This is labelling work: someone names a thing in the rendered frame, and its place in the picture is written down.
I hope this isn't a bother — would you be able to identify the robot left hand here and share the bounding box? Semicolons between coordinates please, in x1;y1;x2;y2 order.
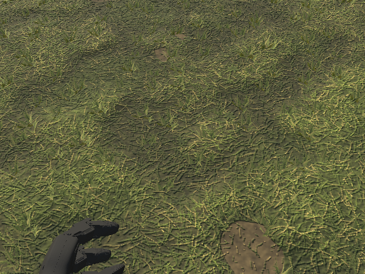
39;218;125;274

